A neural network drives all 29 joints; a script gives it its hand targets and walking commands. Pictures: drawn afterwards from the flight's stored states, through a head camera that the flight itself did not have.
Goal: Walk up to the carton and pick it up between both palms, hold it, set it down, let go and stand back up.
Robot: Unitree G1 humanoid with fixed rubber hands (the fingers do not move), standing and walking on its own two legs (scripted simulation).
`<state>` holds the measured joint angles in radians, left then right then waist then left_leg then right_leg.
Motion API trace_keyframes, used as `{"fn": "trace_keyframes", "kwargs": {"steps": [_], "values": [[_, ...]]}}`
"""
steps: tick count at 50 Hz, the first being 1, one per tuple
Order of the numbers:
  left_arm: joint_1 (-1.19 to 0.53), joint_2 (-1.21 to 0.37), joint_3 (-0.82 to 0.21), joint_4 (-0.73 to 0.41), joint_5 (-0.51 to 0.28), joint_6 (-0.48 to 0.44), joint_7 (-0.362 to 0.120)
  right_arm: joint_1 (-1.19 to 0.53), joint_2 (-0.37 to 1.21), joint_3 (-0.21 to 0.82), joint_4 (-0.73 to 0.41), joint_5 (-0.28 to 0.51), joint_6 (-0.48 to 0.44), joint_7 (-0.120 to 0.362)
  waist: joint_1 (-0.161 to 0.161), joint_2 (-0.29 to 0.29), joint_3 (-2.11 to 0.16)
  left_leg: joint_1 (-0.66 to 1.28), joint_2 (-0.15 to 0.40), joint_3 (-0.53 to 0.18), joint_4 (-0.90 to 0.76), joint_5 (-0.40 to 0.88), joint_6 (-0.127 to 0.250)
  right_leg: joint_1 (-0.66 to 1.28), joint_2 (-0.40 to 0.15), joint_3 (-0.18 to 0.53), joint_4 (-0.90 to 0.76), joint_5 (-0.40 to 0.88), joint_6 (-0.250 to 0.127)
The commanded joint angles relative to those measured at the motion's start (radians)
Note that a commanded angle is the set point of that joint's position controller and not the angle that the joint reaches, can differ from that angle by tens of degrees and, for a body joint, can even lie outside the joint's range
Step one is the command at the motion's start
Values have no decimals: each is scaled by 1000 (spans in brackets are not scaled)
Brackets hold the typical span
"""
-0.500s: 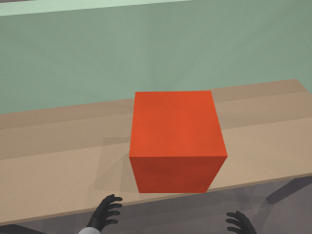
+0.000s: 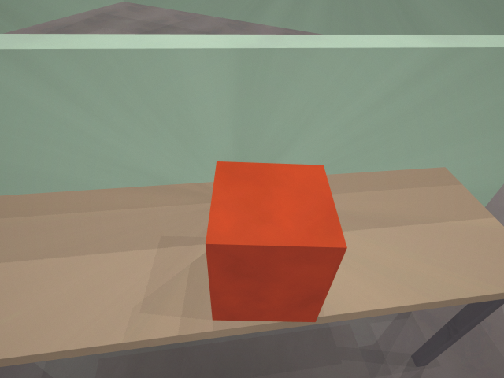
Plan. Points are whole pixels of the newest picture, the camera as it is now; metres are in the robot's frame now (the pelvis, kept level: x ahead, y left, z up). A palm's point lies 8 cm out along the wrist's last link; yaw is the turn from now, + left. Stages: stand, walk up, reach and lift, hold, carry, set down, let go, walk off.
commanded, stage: stand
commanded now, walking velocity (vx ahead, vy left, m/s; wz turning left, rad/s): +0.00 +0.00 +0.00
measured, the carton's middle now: (267, 243) +0.39 +0.00 -0.01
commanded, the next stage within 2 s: none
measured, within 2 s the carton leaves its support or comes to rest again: neither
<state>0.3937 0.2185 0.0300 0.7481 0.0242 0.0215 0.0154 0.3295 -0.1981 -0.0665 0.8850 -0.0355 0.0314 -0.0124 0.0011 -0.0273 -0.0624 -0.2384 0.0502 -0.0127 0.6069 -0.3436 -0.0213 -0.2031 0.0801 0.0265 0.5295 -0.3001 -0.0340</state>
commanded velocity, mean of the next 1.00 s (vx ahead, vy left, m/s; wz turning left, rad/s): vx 0.00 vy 0.00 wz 0.00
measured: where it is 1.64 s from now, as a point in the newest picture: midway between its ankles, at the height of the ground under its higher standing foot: outside the picture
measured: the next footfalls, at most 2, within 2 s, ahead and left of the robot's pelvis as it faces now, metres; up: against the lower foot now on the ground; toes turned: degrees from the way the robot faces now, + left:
none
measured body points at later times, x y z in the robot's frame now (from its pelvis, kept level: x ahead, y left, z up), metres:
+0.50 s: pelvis -0.03 +0.02 +0.01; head -0.06 +0.03 +0.46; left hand -0.03 +0.23 -0.16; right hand -0.05 -0.20 -0.15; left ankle -0.01 +0.13 -0.73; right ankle -0.01 -0.10 -0.73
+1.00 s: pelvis -0.01 +0.03 +0.01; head -0.03 +0.04 +0.46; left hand -0.05 +0.22 -0.16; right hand -0.04 -0.18 -0.15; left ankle -0.01 +0.13 -0.73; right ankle -0.01 -0.10 -0.73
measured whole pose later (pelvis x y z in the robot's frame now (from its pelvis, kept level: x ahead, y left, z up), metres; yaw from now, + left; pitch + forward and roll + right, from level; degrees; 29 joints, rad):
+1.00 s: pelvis -0.01 +0.03 +0.01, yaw -1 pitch -2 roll -1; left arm 0.36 0.10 -0.02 1.20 0.01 -0.01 0.04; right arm 0.37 -0.11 0.00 1.13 -0.01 -0.01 -0.04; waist 0.00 -0.01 -0.04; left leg -0.19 -0.01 0.02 0.48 -0.26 0.03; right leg -0.18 0.02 0.07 0.45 -0.24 0.02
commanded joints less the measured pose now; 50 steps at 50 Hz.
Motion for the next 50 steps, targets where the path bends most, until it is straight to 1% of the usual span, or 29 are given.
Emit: {"fn": "trace_keyframes", "kwargs": {"steps": [1,7,17,18,19,20,21,22,24,25,26,27,28,29,30,31,32,33,35,37,39,40,41,42,43,44,45,46,50], "values": [[-29,106,34,-43,-6,-41,4,15,-134,-29,-49,12,-33,-6,1,32,94,-7,32,-68,-184,106,49,-53,-118,133,-178,100,-23],[6,88,33,52,-8,-32,9,84,-106,-16,18,10,-33,-10,1,-14,101,0,28,-68,-217,53,55,-55,-118,127,-211,3,-17],[68,30,13,196,-12,-18,12,137,-55,10,112,15,-25,-22,11,83,235,-100,41,-108,-326,-83,57,-65,-105,107,-194,25,-6],[52,23,7,219,-9,-18,13,152,-44,18,122,13,-27,-24,0,73,238,-106,49,-119,-337,-110,64,-75,-108,93,-192,7,-3],[42,12,7,212,-14,-18,8,158,-51,22,130,18,-24,-23,16,87,269,-130,39,-102,-325,-158,66,-112,-105,107,-198,-21,2],[86,29,0,235,-11,-11,10,163,-54,16,143,12,-15,-19,14,65,280,-183,35,-112,-347,-238,67,-88,-103,94,-193,-87,19],[68,28,5,252,-11,-11,10,164,-38,22,142,15,-12,-20,8,19,255,-139,24,-100,-333,-223,68,-120,-110,120,-206,-148,8],[63,23,-4,265,-11,-13,15,151,-39,25,145,18,-12,-22,6,11,297,-132,15,-76,-298,-164,67,-148,-122,143,-239,-151,15],[29,14,-9,280,-17,-14,17,138,-3,38,132,17,-22,-16,-15,42,289,-122,21,-101,-303,-130,68,-159,-119,128,-222,-100,10],[66,6,-12,296,-17,-19,14,145,-19,34,150,18,-22,-17,1,77,226,-74,17,-84,-299,-121,64,-157,-114,131,-217,-102,7],[64,10,-9,310,-18,-26,17,174,-20,35,164,23,-28,-17,-5,69,199,-80,38,-118,-322,-128,75,-122,-109,117,-191,-51,2],[90,-2,-14,326,-23,-28,11,159,-27,29,166,18,-36,-16,7,36,158,-58,61,-124,-321,-135,80,-112,-104,100,-179,-13,14],[35,-2,-18,333,-19,-28,12,140,-51,27,154,14,-44,-12,-17,7,187,-85,49,-121,-315,-97,74,-97,-121,104,-184,-5,5],[74,-20,-22,335,-18,-31,13,130,-81,17,160,18,-43,-18,11,50,149,-51,49,-108,-299,-70,73,-79,-120,98,-185,27,13],[39,-29,-21,326,-22,-42,11,113,-65,22,160,18,-40,-19,-1,88,128,-87,56,-124,-322,-83,77,-35,-131,85,-162,72,13],[33,1,-15,339,-20,-45,12,128,-55,25,166,21,-43,-18,-9,-3,142,-76,47,-105,-306,-14,77,-40,-131,96,-154,91,10],[50,-38,-24,357,-23,-44,13,123,-37,39,178,19,-45,-20,2,37,202,-63,41,-99,-302,11,69,-109,-121,101,-172,79,16],[86,-46,-28,377,-14,-36,13,131,-5,39,199,19,-41,-24,12,15,193,-44,37,-87,-276,-3,68,-110,-117,94,-188,43,19],[88,-29,-27,408,-20,-31,18,136,24,54,196,24,-37,-20,-8,36,214,-52,35,-86,-281,26,66,-110,-128,98,-173,70,17],[58,-18,-27,414,-14,-37,24,178,4,50,208,21,-40,-26,-23,8,203,-47,33,-94,-277,92,78,-52,-137,112,-175,119,7],[84,-49,-40,418,-23,-36,24,145,10,45,224,22,-40,-27,-7,70,183,-25,36,-88,-273,70,71,-66,-139,105,-182,133,11],[72,-52,-39,419,-21,-32,23,138,9,46,218,27,-37,-27,-1,37,196,-44,41,-108,-316,3,74,-92,-121,91,-167,108,6],[10,-73,-45,415,-24,-31,21,123,-12,48,208,22,-38,-23,-18,9,216,-63,37,-103,-310,-6,76,-96,-117,88,-165,97,8],[37,-39,-46,426,-28,-37,23,158,-46,36,212,22,-42,-21,-26,14,155,-3,42,-107,-298,28,79,-70,-126,95,-172,114,3],[42,-34,-43,427,-25,-48,25,124,-44,40,212,27,-45,-23,-12,15,165,18,36,-85,-249,151,75,-62,-153,107,-194,165,3],[55,-21,-41,434,-22,-50,26,142,28,57,229,25,-53,-23,-14,64,134,58,29,-57,-247,224,74,-72,-151,113,-179,189,9],[32,-8,-36,429,-26,-51,22,129,30,56,222,28,-53,-25,-19,16,144,31,38,-74,-253,186,77,-74,-145,105,-188,150,6],[45,-40,-38,437,-16,-38,26,140,24,57,240,20,-46,-28,-7,64,219,9,20,-69,-272,129,69,-94,-129,101,-181,141,10],[50,-53,-41,446,-13,-27,29,147,14,56,251,21,-42,-32,-5,35,232,-9,24,-74,-283,134,71,-60,-133,97,-180,167,11]]}}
